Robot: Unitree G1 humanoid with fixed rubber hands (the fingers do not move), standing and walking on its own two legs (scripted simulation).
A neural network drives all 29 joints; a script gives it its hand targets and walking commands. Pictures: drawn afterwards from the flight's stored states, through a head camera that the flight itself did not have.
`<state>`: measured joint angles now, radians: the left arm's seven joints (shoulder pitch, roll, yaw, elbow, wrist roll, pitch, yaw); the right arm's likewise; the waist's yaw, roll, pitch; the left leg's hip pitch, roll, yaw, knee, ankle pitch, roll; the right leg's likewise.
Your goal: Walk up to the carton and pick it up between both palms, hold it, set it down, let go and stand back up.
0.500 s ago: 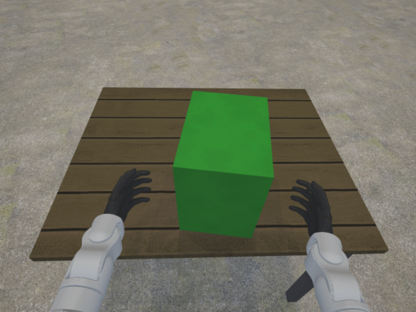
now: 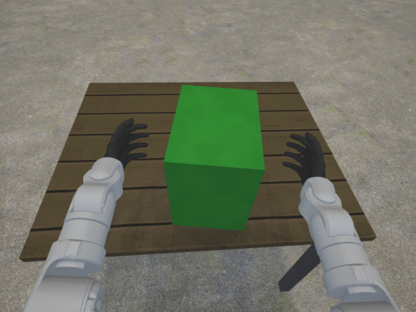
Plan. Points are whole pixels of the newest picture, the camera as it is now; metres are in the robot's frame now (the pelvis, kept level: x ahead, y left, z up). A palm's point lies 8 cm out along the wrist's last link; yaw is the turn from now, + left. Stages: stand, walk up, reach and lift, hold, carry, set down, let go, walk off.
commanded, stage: reach and lift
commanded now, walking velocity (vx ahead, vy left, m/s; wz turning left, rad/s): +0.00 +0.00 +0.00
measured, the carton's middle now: (213, 159) +0.48 -0.02 +0.00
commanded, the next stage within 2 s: none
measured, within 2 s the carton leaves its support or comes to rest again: neither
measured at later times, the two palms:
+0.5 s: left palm (125, 115) +0.45 +0.16 +0.15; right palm (310, 135) +0.41 -0.19 +0.14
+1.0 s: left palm (133, 111) +0.47 +0.15 +0.14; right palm (302, 127) +0.43 -0.18 +0.14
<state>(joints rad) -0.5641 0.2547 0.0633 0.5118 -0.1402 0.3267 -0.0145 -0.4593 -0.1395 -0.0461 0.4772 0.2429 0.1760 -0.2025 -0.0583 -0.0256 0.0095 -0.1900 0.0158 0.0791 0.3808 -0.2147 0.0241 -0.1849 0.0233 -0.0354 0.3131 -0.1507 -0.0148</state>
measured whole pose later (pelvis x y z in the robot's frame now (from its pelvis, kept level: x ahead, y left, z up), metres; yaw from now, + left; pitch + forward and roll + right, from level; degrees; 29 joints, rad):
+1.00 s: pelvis +0.00 -0.01 +0.00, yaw +2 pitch +10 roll -1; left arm -1.16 0.32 0.02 1.33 -0.14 0.11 0.01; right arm -1.04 -0.11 -0.11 1.11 0.21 0.16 -0.24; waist -0.14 -0.02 -0.12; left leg -0.39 0.03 0.04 0.40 -0.19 0.00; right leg -0.36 0.03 -0.08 0.31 -0.13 -0.03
